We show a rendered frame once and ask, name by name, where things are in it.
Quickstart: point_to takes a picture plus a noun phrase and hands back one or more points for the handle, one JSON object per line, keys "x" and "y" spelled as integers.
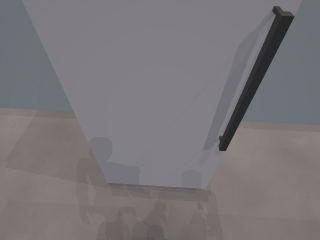
{"x": 276, "y": 34}

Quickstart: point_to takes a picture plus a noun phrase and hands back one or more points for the fridge door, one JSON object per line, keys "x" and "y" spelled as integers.
{"x": 154, "y": 83}

